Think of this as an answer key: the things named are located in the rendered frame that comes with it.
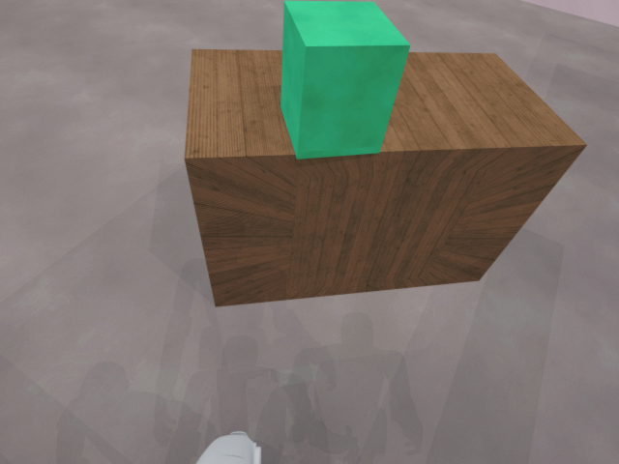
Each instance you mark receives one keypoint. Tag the carton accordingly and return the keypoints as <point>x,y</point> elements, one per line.
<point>342,63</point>

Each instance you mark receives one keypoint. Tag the left robot thigh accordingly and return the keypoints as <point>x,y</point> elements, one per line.
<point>231,449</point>

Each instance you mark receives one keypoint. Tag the pedestal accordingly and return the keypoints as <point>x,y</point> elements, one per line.
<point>469,154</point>

